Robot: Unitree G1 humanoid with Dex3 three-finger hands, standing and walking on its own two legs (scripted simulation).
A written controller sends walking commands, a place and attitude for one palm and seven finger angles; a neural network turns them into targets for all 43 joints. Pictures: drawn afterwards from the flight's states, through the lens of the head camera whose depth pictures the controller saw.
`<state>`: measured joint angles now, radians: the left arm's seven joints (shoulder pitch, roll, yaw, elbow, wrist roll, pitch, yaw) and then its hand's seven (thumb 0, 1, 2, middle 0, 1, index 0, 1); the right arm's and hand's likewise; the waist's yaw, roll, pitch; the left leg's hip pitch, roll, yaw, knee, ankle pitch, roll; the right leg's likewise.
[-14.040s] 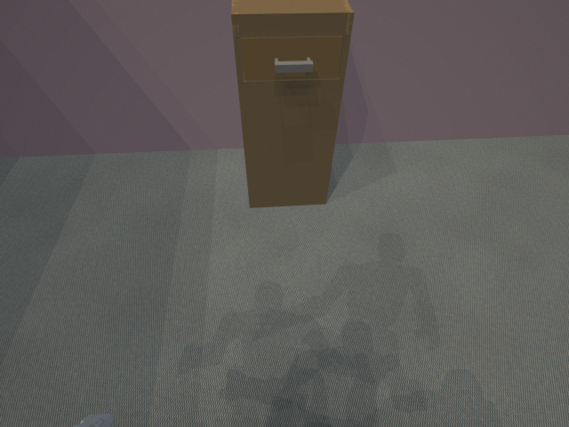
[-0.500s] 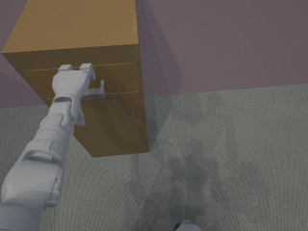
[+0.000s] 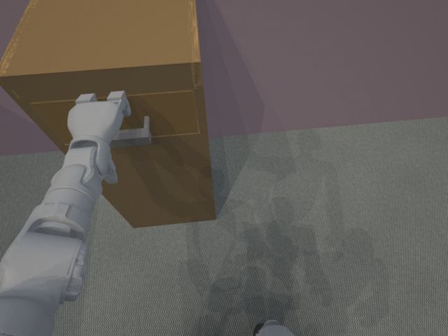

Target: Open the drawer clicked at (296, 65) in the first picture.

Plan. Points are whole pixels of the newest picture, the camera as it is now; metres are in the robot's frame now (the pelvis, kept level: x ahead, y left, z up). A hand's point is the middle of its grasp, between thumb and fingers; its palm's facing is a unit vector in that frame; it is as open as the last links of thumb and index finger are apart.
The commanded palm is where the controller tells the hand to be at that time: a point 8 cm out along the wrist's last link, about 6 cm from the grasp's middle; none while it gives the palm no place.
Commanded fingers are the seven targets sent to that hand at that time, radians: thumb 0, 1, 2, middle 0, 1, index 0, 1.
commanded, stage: move the hooked fingers above the handle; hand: left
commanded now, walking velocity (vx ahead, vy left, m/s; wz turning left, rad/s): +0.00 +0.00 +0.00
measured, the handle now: (122, 130) +0.55 +0.21 -0.02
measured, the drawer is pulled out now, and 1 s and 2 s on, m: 0.00 0.00 0.00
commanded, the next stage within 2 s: lower the fingers behind the handle in 0.82 s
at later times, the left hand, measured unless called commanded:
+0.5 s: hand (111, 138) +0.48 +0.20 +0.03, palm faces -0.07 -0.03 -1.00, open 13.8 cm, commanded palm +0.46 +0.21 +0.10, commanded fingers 0.00 -0.50 0.30 -0.30 -1.20 -0.30 -1.20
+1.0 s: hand (113, 139) +0.48 +0.19 +0.04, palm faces -0.05 -0.02 -1.00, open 13.8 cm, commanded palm +0.46 +0.21 +0.09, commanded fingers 0.00 -0.50 0.30 -0.30 -1.20 -0.30 -1.20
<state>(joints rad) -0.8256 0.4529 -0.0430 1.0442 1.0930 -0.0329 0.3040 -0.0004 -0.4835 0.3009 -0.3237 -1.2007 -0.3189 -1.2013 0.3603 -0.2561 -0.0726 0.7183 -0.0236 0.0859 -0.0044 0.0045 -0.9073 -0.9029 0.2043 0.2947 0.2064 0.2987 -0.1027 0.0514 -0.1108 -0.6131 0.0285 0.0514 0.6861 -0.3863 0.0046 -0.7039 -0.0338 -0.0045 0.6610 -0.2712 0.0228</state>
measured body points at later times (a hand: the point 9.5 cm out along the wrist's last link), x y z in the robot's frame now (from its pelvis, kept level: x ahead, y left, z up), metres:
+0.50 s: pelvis +0.01 +0.00 +0.00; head +0.10 -0.02 +0.44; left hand +0.48 +0.20 +0.09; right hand +0.02 -0.27 -0.14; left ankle -0.05 +0.12 -0.71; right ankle +0.02 -0.14 -0.72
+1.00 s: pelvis +0.00 +0.00 +0.00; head +0.09 -0.02 +0.44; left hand +0.47 +0.19 +0.09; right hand +0.02 -0.28 -0.13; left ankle -0.05 +0.12 -0.72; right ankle +0.02 -0.14 -0.72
